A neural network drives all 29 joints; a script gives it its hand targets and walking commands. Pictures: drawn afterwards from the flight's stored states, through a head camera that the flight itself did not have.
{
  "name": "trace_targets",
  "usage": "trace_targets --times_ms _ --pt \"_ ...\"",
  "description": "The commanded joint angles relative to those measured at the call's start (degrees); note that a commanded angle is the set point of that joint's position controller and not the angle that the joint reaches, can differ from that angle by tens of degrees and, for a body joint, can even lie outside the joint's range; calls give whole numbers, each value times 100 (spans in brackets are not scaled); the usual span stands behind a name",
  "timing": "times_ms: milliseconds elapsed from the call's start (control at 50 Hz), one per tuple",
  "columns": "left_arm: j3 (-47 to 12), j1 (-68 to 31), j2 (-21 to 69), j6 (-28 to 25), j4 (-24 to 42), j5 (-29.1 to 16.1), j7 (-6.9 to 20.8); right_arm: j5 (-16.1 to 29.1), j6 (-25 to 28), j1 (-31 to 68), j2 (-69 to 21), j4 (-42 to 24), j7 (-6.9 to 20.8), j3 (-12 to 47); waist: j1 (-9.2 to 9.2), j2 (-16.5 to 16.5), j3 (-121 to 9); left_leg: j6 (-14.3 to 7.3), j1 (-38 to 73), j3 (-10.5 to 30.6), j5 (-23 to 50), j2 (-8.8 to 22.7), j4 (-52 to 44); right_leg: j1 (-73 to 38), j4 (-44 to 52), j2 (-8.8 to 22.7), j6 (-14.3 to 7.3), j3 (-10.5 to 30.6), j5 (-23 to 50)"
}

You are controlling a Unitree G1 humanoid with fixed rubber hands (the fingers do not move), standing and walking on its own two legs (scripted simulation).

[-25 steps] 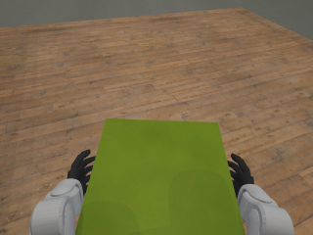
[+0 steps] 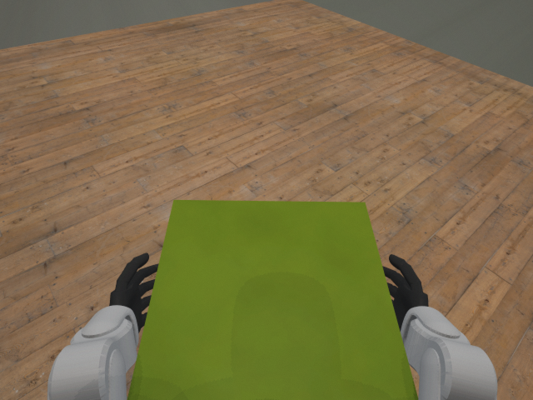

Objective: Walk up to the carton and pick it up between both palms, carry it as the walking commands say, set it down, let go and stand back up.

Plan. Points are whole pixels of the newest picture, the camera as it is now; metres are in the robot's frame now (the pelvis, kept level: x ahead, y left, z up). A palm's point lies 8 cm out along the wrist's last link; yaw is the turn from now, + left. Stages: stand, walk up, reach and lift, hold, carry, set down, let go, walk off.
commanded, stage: carry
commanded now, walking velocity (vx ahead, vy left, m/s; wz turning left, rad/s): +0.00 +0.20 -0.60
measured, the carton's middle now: (268, 321) +0.26 +0.01 +0.01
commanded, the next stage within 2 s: none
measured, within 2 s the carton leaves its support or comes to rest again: neither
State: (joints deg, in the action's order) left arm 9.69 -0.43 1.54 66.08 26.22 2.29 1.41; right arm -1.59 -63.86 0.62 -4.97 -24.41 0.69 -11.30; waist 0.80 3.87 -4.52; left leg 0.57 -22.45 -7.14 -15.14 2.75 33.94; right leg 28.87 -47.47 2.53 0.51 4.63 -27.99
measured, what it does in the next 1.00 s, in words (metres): steps to the left, turning right: right foot, then left foot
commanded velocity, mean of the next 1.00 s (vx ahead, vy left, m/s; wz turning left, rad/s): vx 0.00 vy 0.20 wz -0.60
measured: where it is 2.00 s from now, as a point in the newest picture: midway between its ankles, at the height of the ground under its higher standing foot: outside the picture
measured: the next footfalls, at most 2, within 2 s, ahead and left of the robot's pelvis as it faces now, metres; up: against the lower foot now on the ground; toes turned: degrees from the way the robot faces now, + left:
right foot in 0.24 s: +0.01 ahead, -0.04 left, +0.00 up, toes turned -17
left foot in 0.62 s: +0.13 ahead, +0.23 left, +0.00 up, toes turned -17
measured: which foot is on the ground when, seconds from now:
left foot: down 0.00-0.24, up 0.26-0.60, down 0.62-0.92, up 0.94-1.00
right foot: up 0.00-0.22, down 0.24-0.62, up 0.64-0.90, down 0.92-1.00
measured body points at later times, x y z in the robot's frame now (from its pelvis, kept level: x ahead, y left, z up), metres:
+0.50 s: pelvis +0.00 +0.09 +0.01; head +0.02 +0.07 +0.46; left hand +0.30 +0.18 +0.08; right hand +0.19 -0.17 +0.07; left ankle +0.06 +0.24 -0.67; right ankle -0.03 -0.03 -0.72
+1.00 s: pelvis +0.04 +0.19 +0.00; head +0.04 +0.18 +0.45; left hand +0.35 +0.18 +0.07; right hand +0.13 -0.11 +0.06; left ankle +0.09 +0.27 -0.69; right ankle -0.02 +0.13 -0.72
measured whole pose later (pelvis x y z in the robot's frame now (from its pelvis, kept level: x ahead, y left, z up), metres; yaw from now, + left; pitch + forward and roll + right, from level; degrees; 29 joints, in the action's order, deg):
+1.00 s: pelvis +0.04 +0.19 +0.00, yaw -38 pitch +4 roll +1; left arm 9.8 -1.4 3.9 65.8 21.6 2.7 1.4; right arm -2.7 -65.7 -0.6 -2.9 -24.3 0.3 -11.0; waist 0.9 -1.0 -4.4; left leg 1.7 -27.3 -9.0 -28.0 3.1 52.3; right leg 19.2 -34.6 -0.2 -2.8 -3.7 -19.0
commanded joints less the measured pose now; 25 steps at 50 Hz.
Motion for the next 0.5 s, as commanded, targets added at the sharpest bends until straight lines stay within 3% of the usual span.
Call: trace_targets --times_ms 0,20,60,100,160,180,200,220,240,260,280,300,320,360,420,480 --pt "-4651 -2713 4316 -45 634 -1862 999 1665 -78 2237 -3858 -905 1005 4344 -73 -1638 -1192 -1114 1376 1453 1863 1879 -1217 825 -2286 -72 -195 -737 -848" --pt "-4682 -2836 4442 -76 606 -1909 1019 1685 -62 2467 -3896 -1014 1013 4392 -66 -1366 -1016 -987 1052 982 1374 1623 -1293 626 -2403 2 -128 -811 -463" --pt "-4694 -2994 4479 -102 747 -1980 996 1726 -63 2588 -3951 -1165 1011 4481 -39 -1328 -851 -828 918 419 862 1305 -1272 486 -1872 -2 -36 -1019 -80" --pt "-4622 -2865 4287 -80 764 -1971 948 1759 -83 2498 -3898 -1139 984 4494 -45 -1373 -1058 -845 1137 245 1191 1280 -1022 97 -1044 -123 -81 -1168 -158" --pt "-4448 -2468 4128 -6 636 -1847 922 1741 -152 2216 -3820 -1031 972 4489 -76 -1508 -1351 -968 1438 304 1996 1500 -692 -477 95 -283 -272 -1303 -254" --pt "-4378 -2294 4151 19 509 -1790 934 1715 -174 2179 -3805 -960 973 4496 -40 -1449 -1406 -916 1489 249 2243 1495 -481 -716 750 -283 -335 -1298 35" --pt "-4334 -2169 4192 35 390 -1741 953 1694 -195 2140 -3767 -860 979 4501 14 -1184 -1439 -690 1439 78 2184 1410 -193 -1108 1839 -186 -324 -1237 939" --pt "-4302 -2102 4236 49 281 -1715 972 1700 -219 2127 -3764 -724 997 4515 70 -609 -1361 -302 845 -123 1723 1188 409 -1833 2775 285 -329 -535 1744" --pt "-4239 -2061 4200 50 255 -1720 988 1688 -241 2117 -3781 -673 1011 4559 42 714 -1180 176 -850 -164 187 786 1365 -2783 3075 1849 -608 1726 3163" --pt "-4145 -2119 4128 -30 194 -1686 1008 1716 -246 2498 -3868 -913 1008 4684 65 2028 -887 270 -1886 59 -1944 35 1935 -2817 2790 2621 -1379 2976 5523" --pt "-4313 -2447 4242 -58 473 -1855 1057 1698 -198 2490 -4040 -729 1007 4643 68 902 -1086 276 -1893 688 -1797 293 2610 -3074 2413 2193 -1407 2274 5656" --pt "-4340 -2485 4351 -63 512 -1863 1064 1758 -172 2575 -4144 -695 1025 4684 71 396 -1238 300 -1905 719 -1582 313 2868 -3088 2341 1993 -1244 1834 5075" --pt "-4363 -2545 4386 -84 655 -1880 1044 1875 -140 2668 -4212 -799 1048 4698 75 91 -1254 333 -1819 715 -1275 371 2980 -2953 2348 1722 -1080 1399 4623" --pt "-4420 -2720 4402 -129 870 -1920 992 2039 -88 2806 -4307 -958 1047 4788 78 256 -1252 426 -1591 554 -746 293 2772 -2647 2323 1231 -904 843 4407" --pt "-4387 -2410 4245 -96 886 -1857 963 1966 -112 2573 -4148 -973 981 4724 113 497 -1322 483 -1381 415 -804 140 2317 -2528 2304 1130 -919 886 4278" --pt "-4404 -2206 4112 -48 842 -1789 963 1851 -162 2342 -4036 -883 959 4615 120 812 -1290 454 -871 284 -765 -4 1557 -2098 2302 1019 -845 914 3658"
